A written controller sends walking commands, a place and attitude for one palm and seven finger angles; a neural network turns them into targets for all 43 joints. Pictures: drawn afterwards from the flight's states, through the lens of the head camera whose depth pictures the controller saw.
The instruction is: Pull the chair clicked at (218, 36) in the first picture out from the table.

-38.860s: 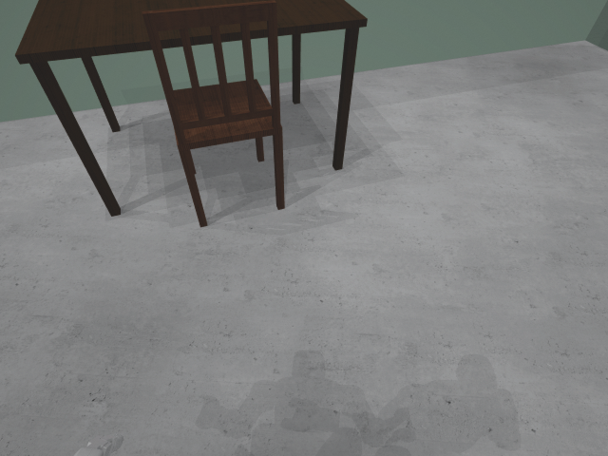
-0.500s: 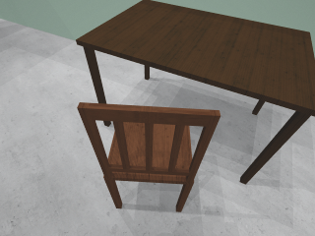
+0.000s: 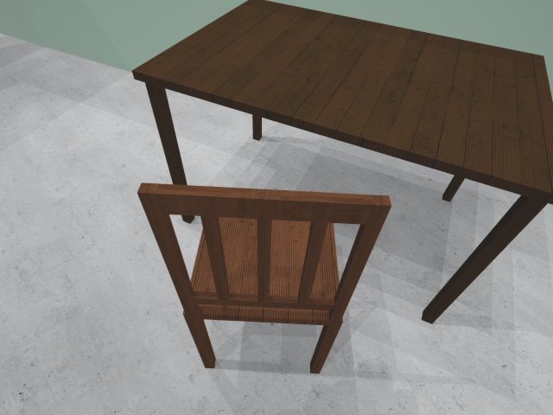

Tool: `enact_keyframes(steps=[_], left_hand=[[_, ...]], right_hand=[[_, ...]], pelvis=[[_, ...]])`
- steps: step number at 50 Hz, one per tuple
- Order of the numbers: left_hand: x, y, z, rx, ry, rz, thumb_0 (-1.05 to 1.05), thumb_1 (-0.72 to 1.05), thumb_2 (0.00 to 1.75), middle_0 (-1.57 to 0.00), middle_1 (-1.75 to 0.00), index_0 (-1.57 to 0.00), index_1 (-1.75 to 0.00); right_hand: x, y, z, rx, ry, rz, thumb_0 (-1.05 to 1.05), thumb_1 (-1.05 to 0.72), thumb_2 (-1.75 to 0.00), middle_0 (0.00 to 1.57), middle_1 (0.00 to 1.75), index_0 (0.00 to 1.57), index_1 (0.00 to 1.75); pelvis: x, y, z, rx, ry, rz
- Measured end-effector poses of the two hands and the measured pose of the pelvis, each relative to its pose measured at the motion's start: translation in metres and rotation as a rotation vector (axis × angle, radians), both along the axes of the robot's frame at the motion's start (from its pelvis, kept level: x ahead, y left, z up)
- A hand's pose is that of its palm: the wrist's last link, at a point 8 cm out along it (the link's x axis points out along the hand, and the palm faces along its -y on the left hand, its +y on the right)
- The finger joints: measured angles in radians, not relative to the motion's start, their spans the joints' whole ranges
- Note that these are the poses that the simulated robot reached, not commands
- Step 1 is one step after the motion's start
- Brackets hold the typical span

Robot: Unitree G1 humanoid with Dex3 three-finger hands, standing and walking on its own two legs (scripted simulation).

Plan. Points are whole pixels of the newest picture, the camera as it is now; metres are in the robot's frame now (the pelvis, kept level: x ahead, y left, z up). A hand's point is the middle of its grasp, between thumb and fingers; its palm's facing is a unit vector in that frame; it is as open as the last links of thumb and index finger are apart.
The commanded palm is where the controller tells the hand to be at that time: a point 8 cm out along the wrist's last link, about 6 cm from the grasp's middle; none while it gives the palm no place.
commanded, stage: raise the hand toward the chair's back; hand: left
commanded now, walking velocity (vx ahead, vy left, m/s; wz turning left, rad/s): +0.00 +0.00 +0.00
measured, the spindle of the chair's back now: (264, 263) +0.41 +0.05 -0.09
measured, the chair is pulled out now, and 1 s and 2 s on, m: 0.26 0.26 0.26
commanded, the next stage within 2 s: none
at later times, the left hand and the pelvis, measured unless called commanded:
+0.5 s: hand (194, 390) +0.17 +0.13 -0.06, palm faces -0.02 -1.00 +0.05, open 9.0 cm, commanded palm +0.12 +0.21 -0.06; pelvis -0.02 -0.04 -0.07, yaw +3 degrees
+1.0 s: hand (173, 361) +0.20 +0.16 -0.04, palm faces +0.14 -0.99 -0.04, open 13.4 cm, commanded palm +0.16 +0.21 -0.05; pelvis +0.00 -0.06 -0.09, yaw +4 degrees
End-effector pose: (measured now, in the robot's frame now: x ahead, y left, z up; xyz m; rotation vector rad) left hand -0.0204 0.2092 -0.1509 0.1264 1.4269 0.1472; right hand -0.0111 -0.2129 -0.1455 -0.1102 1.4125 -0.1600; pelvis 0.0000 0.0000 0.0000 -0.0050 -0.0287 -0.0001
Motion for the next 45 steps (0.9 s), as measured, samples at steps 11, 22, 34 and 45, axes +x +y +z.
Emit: enact_keyframes(steps=[11, 22, 34, 45], left_hand=[[0.100, 0.035, 0.071, 0.150, -0.572, 0.078, 0.04, 0.94, 0.89, -0.20, -0.29, -0.20, -0.30], [0.205, -0.027, 0.137, -0.185, -1.473, -0.150, 0.01, 0.72, 0.81, -0.17, -0.26, -0.17, -0.27], [0.115, 0.011, 0.100, 0.124, -1.413, 0.021, 0.02, 0.42, 0.70, -0.15, -0.22, -0.15, -0.22], [0.205, -0.018, 0.079, -0.180, -1.217, -0.189, 0.01, 0.17, 0.59, -0.13, -0.18, -0.13, -0.19]], right_hand=[[0.027, -0.020, 0.019, -0.059, -0.286, 0.060, 0.03, -0.93, -0.90, 0.20, 0.30, 0.20, 0.30], [0.161, -0.076, 0.047, -0.148, -0.845, 0.190, 0.02, -0.91, -0.90, 0.20, 0.30, 0.20, 0.30], [0.254, -0.049, 0.017, -0.083, -0.930, 0.428, 0.01, -0.91, -0.90, 0.20, 0.30, 0.20, 0.30], [0.193, -0.037, -0.043, 0.062, -0.709, 0.218, 0.02, -0.90, -0.90, 0.21, 0.30, 0.21, 0.30]], pelvis=[[-0.001, -0.005, -0.003, 0.021, 0.025, 0.031], [-0.020, -0.027, -0.059, 0.023, 0.163, 0.034], [-0.016, -0.056, -0.105, -0.043, 0.291, 0.106], [-0.015, -0.063, -0.102, -0.018, 0.337, 0.082]])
